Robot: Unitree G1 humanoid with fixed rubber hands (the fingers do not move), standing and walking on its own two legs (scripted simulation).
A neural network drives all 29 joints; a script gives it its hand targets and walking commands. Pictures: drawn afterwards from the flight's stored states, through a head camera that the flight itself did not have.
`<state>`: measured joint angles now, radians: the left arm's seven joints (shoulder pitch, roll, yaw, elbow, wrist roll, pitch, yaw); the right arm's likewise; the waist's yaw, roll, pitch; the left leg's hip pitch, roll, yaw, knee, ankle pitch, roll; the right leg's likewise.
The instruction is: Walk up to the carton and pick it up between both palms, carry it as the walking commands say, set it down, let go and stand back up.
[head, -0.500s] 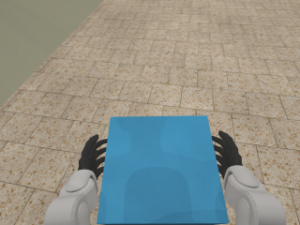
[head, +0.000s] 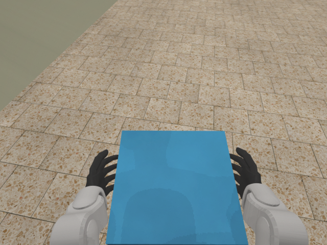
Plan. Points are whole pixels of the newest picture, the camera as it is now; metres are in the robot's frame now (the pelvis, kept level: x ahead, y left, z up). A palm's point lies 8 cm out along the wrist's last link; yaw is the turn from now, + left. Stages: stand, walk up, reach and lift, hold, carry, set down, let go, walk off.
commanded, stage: carry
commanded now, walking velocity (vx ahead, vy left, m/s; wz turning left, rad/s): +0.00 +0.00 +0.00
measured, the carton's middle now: (171, 197) +0.23 +0.00 +0.03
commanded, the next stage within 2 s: none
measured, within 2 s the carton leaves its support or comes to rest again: neither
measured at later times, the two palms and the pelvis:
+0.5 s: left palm (111, 103) +0.48 +0.16 +0.09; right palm (217, 101) +0.48 -0.14 +0.10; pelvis +0.25 +0.01 +0.01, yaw -1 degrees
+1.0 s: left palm (121, 92) +0.55 +0.15 +0.08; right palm (217, 91) +0.55 -0.15 +0.08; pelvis +0.31 +0.00 +0.00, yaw +0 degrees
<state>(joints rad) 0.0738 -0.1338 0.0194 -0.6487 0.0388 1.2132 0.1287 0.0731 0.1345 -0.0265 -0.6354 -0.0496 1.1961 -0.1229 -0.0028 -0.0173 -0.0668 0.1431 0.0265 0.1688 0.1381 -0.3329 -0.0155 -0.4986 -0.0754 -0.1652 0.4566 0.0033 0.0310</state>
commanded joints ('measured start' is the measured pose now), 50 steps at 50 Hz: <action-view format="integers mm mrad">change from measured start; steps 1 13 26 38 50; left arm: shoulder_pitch -354 -331 -415 -403 -410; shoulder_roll -741 -826 -804 -797 -710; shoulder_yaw -643 -646 -664 -608 -533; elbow -59 -68 -26 34 167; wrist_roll -281 -310 -304 -285 -225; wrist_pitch -10 -56 -9 -67 -157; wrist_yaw -101 -147 -131 -124 -136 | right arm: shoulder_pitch -370 -356 -377 -420 -408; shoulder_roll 692 819 788 784 710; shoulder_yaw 617 684 600 622 541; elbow -106 -102 0 4 154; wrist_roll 279 294 267 280 216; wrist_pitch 7 -32 0 -47 -139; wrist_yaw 116 122 136 131 139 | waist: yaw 16 11 2 -4 -6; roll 140 -136 146 6 8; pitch -235 -247 -250 -301 -269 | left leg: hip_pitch -62 -543 -218 -239 -265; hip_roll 108 -9 204 121 115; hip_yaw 94 -38 -196 -119 -119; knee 421 537 165 373 381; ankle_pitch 920 119 471 795 645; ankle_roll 11 -28 110 61 58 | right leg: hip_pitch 428 530 279 399 395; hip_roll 115 -165 36 -67 -80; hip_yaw -117 16 18 75 76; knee -110 -139 -4 18 8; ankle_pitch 79 604 -352 294 281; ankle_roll -9 -147 -5 -26 -36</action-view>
